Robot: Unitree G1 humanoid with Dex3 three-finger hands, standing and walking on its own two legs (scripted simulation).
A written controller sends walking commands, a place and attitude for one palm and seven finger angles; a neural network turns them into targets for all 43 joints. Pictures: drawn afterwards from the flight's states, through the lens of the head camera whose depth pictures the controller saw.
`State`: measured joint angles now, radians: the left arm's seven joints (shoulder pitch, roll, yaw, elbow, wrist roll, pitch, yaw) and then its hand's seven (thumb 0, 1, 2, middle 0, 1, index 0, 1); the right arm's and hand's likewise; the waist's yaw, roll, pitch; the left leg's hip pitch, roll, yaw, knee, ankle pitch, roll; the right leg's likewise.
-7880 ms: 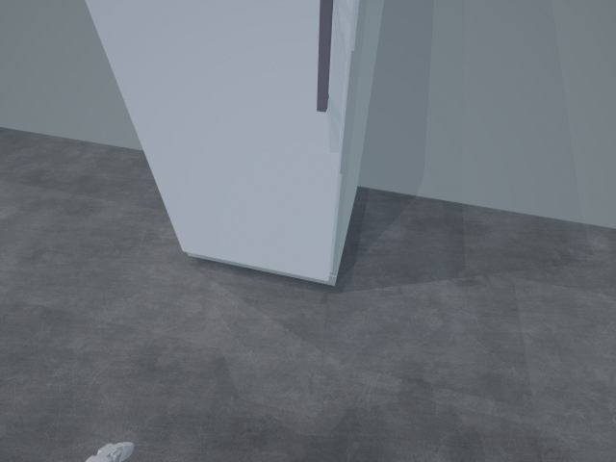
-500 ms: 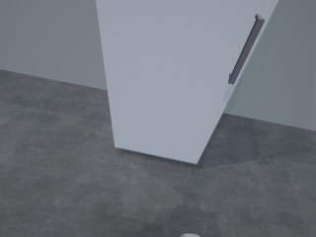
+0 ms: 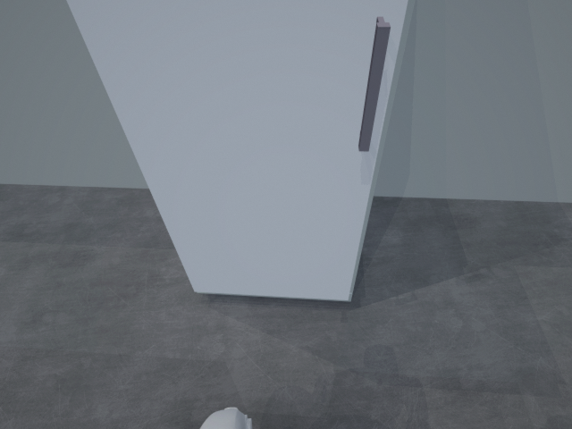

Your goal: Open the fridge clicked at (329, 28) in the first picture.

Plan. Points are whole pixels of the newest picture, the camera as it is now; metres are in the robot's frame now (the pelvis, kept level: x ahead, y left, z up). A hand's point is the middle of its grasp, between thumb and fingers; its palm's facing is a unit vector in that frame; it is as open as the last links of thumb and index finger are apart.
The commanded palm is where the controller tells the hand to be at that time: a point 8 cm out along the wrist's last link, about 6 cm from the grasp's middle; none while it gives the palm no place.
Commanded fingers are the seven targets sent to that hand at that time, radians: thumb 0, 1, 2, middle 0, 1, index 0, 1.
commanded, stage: take the last steps up to it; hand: right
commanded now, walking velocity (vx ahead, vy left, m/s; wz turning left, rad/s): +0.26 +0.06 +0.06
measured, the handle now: (371, 90) +0.66 -0.13 +0.16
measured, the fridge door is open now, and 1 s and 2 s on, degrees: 0 0 0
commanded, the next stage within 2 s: come to a stop and stand still in 0.30 s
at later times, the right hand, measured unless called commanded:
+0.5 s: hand (376, 402) +0.22 -0.13 -0.18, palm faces +0.04 +0.98 -0.20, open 7.2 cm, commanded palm none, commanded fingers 0.00 -0.90 -0.90 0.20 0.30 0.20 0.30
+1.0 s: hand out of the picture +0.15 -0.12 -0.18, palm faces +0.03 +0.96 -0.28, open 7.3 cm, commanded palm none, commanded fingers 0.00 -0.90 -0.90 0.20 0.30 0.20 0.30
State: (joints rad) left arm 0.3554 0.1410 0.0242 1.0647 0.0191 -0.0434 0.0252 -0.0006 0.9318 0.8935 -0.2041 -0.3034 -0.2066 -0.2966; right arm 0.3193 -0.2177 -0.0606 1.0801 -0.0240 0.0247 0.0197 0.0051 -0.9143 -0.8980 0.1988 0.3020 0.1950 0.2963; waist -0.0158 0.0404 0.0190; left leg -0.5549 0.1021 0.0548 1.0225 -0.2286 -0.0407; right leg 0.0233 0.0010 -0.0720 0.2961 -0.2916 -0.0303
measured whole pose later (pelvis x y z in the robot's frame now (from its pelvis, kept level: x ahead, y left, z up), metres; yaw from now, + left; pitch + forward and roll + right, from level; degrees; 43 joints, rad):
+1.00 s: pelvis +0.12 +0.08 -0.02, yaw +2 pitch -3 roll -1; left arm 0.15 0.18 0.07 1.03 0.02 0.06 0.01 0.00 0.91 0.89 -0.20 -0.30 -0.21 -0.30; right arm 0.27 -0.18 -0.04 1.04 -0.02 0.03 -0.03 0.00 -0.91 -0.90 0.20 0.30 0.20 0.30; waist -0.01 -0.04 0.06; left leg -0.23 0.04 0.06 0.61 -0.33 0.01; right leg -0.40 -0.08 -0.07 0.61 -0.29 0.03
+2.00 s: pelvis +0.11 +0.03 -0.01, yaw +1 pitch -1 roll +0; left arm 0.29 0.14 0.00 1.08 0.02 -0.03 0.02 0.01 0.92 0.89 -0.20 -0.30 -0.20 -0.30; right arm 0.24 -0.16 0.00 1.13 -0.02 -0.02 -0.05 0.00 -0.92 -0.90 0.20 0.30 0.20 0.30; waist 0.02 0.00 0.05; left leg -0.24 0.09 0.05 0.49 -0.23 -0.05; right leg -0.17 -0.02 -0.08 0.50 -0.31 -0.01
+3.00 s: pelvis +0.08 +0.06 -0.01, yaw +0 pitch -2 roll +0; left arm 0.29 0.16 0.00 1.10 0.02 -0.01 0.01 0.00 0.91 0.89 -0.20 -0.30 -0.20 -0.30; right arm 0.27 -0.18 -0.01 1.09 -0.01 0.00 -0.03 0.00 -0.91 -0.90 0.20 0.30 0.20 0.30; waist 0.00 0.01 0.03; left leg -0.23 0.06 0.09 0.46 -0.19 -0.01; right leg -0.17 -0.05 -0.04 0.45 -0.24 0.03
